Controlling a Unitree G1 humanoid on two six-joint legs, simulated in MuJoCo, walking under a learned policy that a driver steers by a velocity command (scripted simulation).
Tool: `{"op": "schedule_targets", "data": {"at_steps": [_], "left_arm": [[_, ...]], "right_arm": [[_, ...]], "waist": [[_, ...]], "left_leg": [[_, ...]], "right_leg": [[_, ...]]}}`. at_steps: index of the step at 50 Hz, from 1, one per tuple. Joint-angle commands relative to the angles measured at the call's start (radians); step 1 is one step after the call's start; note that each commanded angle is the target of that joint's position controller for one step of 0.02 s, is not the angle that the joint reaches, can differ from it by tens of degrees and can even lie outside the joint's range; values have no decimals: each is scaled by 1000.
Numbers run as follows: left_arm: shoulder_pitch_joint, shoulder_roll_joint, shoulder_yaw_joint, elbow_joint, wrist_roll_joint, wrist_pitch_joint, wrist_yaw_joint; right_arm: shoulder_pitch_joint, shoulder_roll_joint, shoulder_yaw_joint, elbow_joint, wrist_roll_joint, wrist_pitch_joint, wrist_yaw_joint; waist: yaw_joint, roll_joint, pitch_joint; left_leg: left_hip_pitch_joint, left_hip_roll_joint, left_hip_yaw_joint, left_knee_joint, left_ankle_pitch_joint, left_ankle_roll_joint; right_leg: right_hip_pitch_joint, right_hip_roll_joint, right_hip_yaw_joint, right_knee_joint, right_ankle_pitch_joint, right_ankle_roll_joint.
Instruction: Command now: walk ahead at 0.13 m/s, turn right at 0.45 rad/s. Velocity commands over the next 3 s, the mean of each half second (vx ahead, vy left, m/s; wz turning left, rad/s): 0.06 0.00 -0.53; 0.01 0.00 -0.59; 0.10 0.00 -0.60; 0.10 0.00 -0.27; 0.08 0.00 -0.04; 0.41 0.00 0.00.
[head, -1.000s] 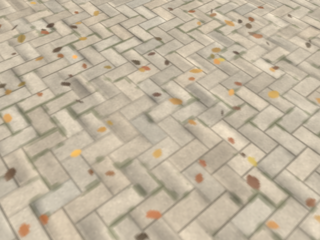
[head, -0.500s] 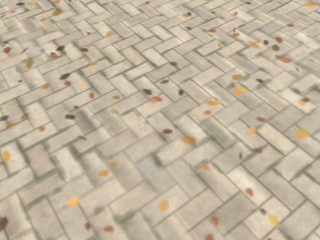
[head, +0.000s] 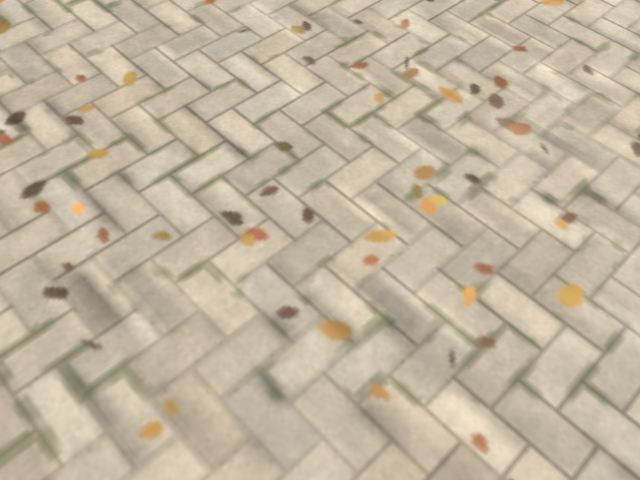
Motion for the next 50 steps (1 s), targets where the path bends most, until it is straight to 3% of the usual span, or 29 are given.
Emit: {"op": "schedule_targets", "data": {"at_steps": [1, 5, 9, 12, 13, 14, 15, 16, 17, 18, 19, 21, 26, 32, 34, 36, 37, 38, 39, 40, 42, 43, 46, 50], "left_arm": [[102, 42, 21, -59, 9, 25, 7], [13, 48, 23, -111, 12, 24, -16], [-49, 67, 31, -156, 10, 34, -39], [-22, 67, 38, -163, 12, 38, -53], [5, 91, 49, -156, 19, 36, -48], [43, 182, 75, -157, 20, 31, -32], [40, 289, 90, -181, 31, 27, -17], [73, 246, 78, -183, 52, 1, -27], [34, 226, 71, -186, 48, -21, -30], [-27, 207, 69, -196, 29, -33, -24], [-72, 172, 58, -207, 11, -33, -18], [-92, 149, 45, -218, 15, -25, -6], [-72, 173, 51, -218, 11, -16, 5], [-108, 183, 51, -231, 15, 0, -5], [-126, 180, 47, -239, 11, 6, -5], [-157, 168, 40, -252, 1, 16, 2], [-131, 131, 29, -259, 5, 18, 5], [-65, 78, 19, -266, 7, 13, 2], [-70, 159, 41, -271, 14, 2, -2], [-55, 216, 62, -253, 8, 1, -6], [-35, 191, 66, -222, 5, 20, -3], [-42, 165, 59, -226, 5, 27, -6], [-115, 117, 39, -271, -7, 27, -14], [-146, 93, 19, -307, 2, 24, -30]], "right_arm": [[-51, -147, -36, -43, -3, -10, -16], [-60, -179, -46, -31, 9, 12, -40], [-37, -209, -57, -17, 29, 42, -38], [-45, -217, -63, -10, 53, 59, -36], [4, -193, -61, 10, 55, 64, -32], [42, -148, -52, 15, 33, 66, -25], [-15, -109, -39, -45, -4, 61, -22], [-94, -138, -48, -61, 5, 56, -24], [-98, -151, -54, -61, 32, 56, -24], [-73, -152, -57, -42, 39, 55, -31], [-70, -172, -64, -31, 29, 56, -40], [-59, -173, -70, -27, 23, 54, -42], [-77, -132, -57, -33, 32, 50, -37], [-61, -154, -58, -35, 39, 39, -20], [-30, -161, -60, -32, 41, 28, -11], [48, -171, -66, -12, 39, 18, -2], [84, -226, -80, -7, 25, 19, -5], [51, -307, -93, -17, 11, 32, -16], [50, -271, -83, -30, -15, 31, -14], [3, -223, -68, -53, -10, 28, -19], [-59, -175, -55, -70, 18, 33, -28], [-53, -172, -51, -69, 25, 36, -33], [12, -192, -54, -55, 19, 50, -48], [28, -244, -70, -59, 22, 62, -45]], "waist": [[28, 172, -130], [7, 146, -146], [-10, 141, -131], [24, 138, -131], [27, 98, -136], [13, -96, -137], [-9, -331, -124], [55, -185, -211], [28, -124, -199], [-2, -80, -182], [-13, -65, -173], [-32, -70, -188], [-13, -79, -180], [-4, -117, -155], [-17, -127, -162], [-67, -114, -169], [-57, -22, -192], [17, 258, -177], [-11, 296, -169], [5, 209, -148], [18, 167, -106], [7, 174, -90], [-43, 201, -83], [-69, 214, -120]], "left_leg": [[43, 283, -137, -230, 161, 198], [95, 295, -69, -237, 115, 187], [184, 327, -54, -188, 92, 164], [212, 314, -23, -73, 97, 98], [185, 274, 6, 14, 42, 42], [56, 174, 95, 247, -109, -45], [-270, 4, 94, 525, -552, -141], [-305, -18, -101, 705, -602, -133], [-336, -4, -147, 747, -523, -111], [-350, 13, -166, 729, -431, -98], [-353, 24, -179, 701, -373, -95], [-279, 3, -178, 695, -299, -99], [-223, -27, -193, 450, -231, -122], [-78, -58, -203, 263, -247, -119], [-26, -65, -203, 166, -231, -107], [119, -51, -187, -59, -48, -81], [247, 82, -287, -103, 37, -35], [337, 289, -515, -108, 277, 92], [275, 406, -644, -130, 336, 232], [249, 373, -559, -123, 305, 230], [236, 257, -383, -111, 187, 147], [236, 241, -343, -115, 195, 146], [297, 227, -259, -136, 213, 165], [323, 263, -196, -129, 258, 173]], "right_leg": [[46, -51, 10, -57, 107, 5], [87, -58, -18, -231, 213, -8], [107, -37, -56, -352, 163, -30], [208, 0, -101, -554, 234, -76], [285, 18, -79, -646, 334, -107], [403, -98, 113, -747, 649, -168], [531, -314, 455, -750, 931, -360], [513, -327, 481, -763, 884, -435], [513, -278, 389, -768, 833, -393], [501, -229, 324, -762, 759, -331], [486, -212, 302, -763, 723, -293], [429, -183, 274, -766, 750, -284], [436, -152, 297, -765, 638, -280], [355, -126, 395, -747, 549, -272], [364, -113, 435, -718, 584, -256], [324, -58, 428, -660, 534, -197], [225, 3, 371, -555, 359, -144], [16, 178, 175, -351, -50, -81], [-60, 164, 144, -123, -207, -38], [-60, 119, 159, 0, -139, -23], [-83, 94, 129, 74, -18, 7], [-97, 88, 117, 92, 20, 22], [-114, 58, 46, -33, 74, 47], [0, 10, -7, -241, 71, 47]]}}
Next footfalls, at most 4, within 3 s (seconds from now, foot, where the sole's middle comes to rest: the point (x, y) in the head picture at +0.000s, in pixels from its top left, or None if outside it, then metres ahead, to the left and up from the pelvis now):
0.28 right None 0.10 -0.14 -0.77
0.74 left None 0.18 0.07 -0.77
1.16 right None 0.03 -0.16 -0.77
1.62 left None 0.27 -0.11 -0.77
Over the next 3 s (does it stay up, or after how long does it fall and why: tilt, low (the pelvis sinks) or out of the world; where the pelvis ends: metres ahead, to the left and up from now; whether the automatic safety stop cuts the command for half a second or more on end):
stays up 0.25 -0.39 -0.02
